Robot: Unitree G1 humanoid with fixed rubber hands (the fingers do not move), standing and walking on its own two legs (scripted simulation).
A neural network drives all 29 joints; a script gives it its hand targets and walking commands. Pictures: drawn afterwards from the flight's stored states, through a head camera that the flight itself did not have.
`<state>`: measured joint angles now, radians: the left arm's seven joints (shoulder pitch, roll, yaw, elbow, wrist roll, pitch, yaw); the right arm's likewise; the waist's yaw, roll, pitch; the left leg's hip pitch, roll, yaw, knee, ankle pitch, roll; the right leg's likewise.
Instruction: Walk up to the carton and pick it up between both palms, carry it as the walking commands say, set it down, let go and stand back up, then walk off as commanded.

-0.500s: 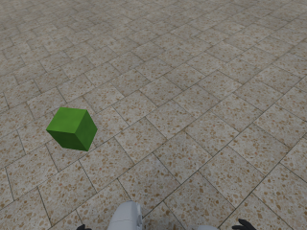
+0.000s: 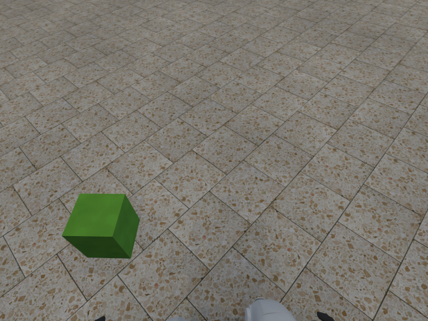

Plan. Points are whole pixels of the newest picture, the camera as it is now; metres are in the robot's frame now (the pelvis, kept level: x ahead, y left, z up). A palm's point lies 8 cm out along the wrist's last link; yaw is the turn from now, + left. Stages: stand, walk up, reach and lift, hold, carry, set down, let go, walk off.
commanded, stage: walk up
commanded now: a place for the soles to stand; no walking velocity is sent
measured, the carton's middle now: (105, 226) +0.61 +0.51 -0.62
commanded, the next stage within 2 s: none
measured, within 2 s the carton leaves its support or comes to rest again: neither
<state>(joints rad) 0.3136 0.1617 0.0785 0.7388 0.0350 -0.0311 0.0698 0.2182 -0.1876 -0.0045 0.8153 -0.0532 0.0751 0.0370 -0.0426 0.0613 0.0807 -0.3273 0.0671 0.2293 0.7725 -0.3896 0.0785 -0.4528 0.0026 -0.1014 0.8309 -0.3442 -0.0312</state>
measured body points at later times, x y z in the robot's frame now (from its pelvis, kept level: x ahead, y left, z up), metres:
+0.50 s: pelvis +0.12 +0.19 -0.02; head +0.14 +0.21 +0.43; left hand +0.20 +0.46 -0.15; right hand +0.23 -0.04 -0.14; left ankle +0.15 +0.33 -0.71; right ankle +0.10 +0.04 -0.65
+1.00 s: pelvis +0.16 +0.39 -0.02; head +0.20 +0.40 +0.43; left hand +0.26 +0.65 -0.15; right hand +0.32 +0.14 -0.13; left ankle +0.26 +0.55 -0.71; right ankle +0.18 +0.17 -0.69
